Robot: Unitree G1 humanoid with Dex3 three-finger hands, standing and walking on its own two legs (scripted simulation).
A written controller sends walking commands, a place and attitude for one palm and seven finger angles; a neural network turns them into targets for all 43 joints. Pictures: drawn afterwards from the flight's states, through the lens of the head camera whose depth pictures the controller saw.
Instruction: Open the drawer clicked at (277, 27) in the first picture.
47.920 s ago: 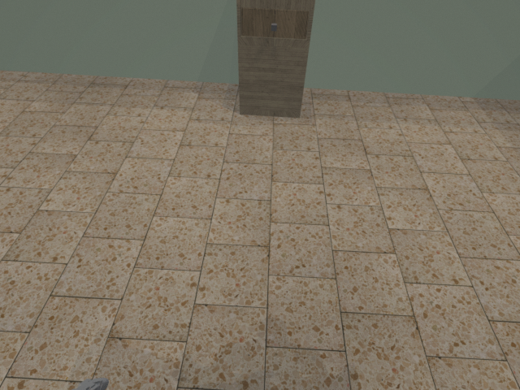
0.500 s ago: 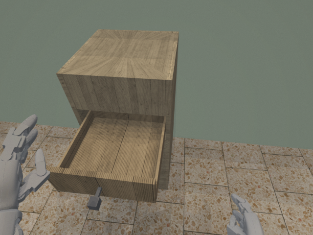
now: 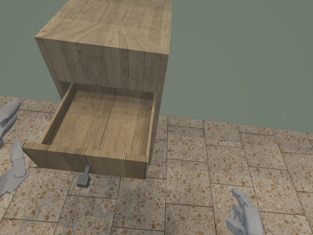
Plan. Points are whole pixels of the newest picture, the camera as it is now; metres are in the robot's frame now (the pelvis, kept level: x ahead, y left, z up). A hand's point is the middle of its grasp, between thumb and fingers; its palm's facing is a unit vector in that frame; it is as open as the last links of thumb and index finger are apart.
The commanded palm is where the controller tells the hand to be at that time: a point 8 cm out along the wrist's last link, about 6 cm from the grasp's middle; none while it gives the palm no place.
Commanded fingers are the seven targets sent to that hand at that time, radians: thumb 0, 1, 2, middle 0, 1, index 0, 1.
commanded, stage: step back with the hand held close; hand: left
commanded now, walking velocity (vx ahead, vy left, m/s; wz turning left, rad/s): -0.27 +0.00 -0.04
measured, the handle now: (85, 175) +0.30 +0.23 -0.14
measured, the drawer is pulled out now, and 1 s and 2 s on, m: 0.30 0.30 0.30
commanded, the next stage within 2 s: stop stepping back and stand still in 0.64 s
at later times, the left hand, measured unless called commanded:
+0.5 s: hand out of the picture +0.09 +0.21 +0.16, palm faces +0.39 -0.80 -0.47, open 7.4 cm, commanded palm +0.03 +0.25 +0.18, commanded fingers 0.00 0.90 0.90 -0.20 -0.30 -0.20 -0.30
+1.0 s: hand out of the picture -0.01 +0.18 +0.16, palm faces +0.38 -0.81 -0.45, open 7.4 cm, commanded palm -0.07 +0.22 +0.18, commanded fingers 0.00 0.90 0.90 -0.20 -0.30 -0.20 -0.30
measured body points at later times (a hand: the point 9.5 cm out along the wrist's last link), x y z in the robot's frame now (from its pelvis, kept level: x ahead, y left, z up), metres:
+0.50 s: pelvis -0.09 -0.03 +0.00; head -0.07 -0.02 +0.44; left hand +0.07 +0.25 +0.19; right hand +0.08 -0.26 -0.08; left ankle -0.04 +0.11 -0.73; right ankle -0.05 -0.14 -0.72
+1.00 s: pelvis -0.19 -0.06 +0.00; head -0.19 -0.05 +0.45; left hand -0.04 +0.22 +0.19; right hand -0.03 -0.30 -0.07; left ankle -0.22 +0.07 -0.73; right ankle -0.14 -0.13 -0.72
